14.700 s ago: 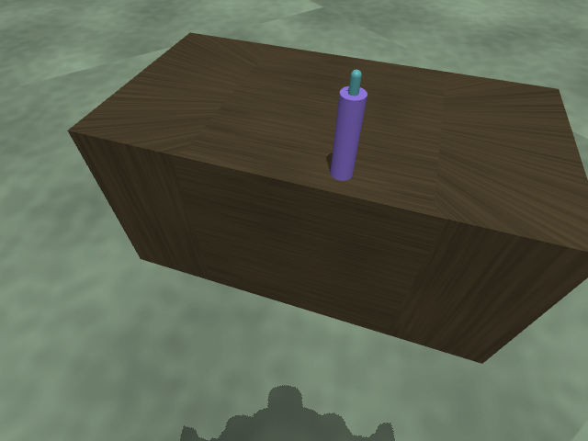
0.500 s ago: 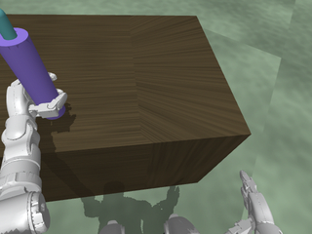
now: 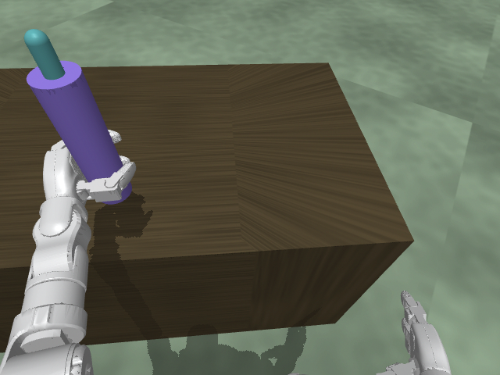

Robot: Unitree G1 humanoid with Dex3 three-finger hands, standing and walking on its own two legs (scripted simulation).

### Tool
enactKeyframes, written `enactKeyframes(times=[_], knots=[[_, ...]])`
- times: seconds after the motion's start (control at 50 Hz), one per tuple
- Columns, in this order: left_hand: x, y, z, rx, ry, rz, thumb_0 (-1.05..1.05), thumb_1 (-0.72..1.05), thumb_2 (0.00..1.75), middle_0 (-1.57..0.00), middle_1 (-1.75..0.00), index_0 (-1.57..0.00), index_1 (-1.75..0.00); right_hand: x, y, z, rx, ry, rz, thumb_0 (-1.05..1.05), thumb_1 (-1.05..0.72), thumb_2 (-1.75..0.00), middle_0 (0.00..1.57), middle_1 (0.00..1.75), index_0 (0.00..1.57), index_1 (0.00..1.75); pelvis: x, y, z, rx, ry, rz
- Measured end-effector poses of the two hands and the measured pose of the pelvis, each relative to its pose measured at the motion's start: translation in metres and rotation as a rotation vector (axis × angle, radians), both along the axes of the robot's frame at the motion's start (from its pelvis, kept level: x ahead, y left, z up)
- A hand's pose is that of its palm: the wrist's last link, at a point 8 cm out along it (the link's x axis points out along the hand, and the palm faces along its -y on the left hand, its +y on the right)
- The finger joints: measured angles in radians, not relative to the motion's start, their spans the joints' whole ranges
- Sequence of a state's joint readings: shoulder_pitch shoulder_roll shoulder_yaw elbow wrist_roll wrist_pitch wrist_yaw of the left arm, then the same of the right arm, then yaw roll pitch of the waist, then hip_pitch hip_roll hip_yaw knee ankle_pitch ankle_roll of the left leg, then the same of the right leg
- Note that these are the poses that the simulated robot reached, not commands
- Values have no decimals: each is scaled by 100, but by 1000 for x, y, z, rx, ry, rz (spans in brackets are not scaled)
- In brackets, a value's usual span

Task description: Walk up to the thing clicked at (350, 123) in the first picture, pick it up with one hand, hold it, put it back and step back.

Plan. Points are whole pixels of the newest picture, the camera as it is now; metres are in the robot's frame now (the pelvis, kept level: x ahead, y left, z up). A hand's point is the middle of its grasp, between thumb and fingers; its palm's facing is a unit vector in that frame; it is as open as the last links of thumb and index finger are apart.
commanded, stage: lift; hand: left
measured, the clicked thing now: (84, 131) +0.41 +0.21 +0.19
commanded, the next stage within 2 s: hold in 0.94 s
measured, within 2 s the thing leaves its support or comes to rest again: neither
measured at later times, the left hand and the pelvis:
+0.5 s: hand (103, 165) +0.36 +0.18 +0.18, palm faces +0.18 -0.98 +0.00, open 7.8 cm; pelvis +0.00 -0.01 +0.02, yaw +1 degrees
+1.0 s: hand (96, 163) +0.34 +0.17 +0.21, palm faces +0.19 -0.98 +0.01, open 7.8 cm; pelvis -0.01 -0.01 +0.03, yaw +1 degrees
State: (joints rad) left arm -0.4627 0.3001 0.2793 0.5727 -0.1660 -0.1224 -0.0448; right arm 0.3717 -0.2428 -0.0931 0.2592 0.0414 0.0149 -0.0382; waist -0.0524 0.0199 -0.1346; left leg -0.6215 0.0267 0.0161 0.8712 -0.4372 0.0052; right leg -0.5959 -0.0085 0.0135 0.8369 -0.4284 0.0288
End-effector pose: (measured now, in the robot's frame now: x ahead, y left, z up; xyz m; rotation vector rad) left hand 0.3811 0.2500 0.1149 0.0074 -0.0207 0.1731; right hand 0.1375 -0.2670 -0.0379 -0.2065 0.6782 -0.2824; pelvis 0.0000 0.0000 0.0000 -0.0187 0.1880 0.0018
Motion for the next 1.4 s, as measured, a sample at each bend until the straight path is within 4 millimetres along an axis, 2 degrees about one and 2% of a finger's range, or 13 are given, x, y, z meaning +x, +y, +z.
enactKeyframes(times=[0.22,0.66,0.96,1.4], knots=[[-24,-12,33,1,-11,9,-2,-10,107,-84,-105,-85,-104,7,-2,5,23,-47,-10,-1,55,-5,5,5,6,5,1,-4,9,10,-67,4],[-62,-30,72,-4,-6,10,-2,-10,108,-84,-105,-85,-104,5,0,3,62,-90,28,-1,54,-5,5,5,5,5,-7,-15,21,25,-150,17],[-74,-32,87,-9,-5,15,-2,-11,108,-84,-106,-84,-104,7,-4,6,54,-104,24,-1,54,-5,5,5,5,5,-8,-15,27,25,-172,21],[-76,-36,108,-12,-16,-5,-2,-11,109,-84,-106,-84,-105,18,1,5,72,-110,24,-1,53,-5,5,5,5,5,0,-10,31,22,-187,20]])
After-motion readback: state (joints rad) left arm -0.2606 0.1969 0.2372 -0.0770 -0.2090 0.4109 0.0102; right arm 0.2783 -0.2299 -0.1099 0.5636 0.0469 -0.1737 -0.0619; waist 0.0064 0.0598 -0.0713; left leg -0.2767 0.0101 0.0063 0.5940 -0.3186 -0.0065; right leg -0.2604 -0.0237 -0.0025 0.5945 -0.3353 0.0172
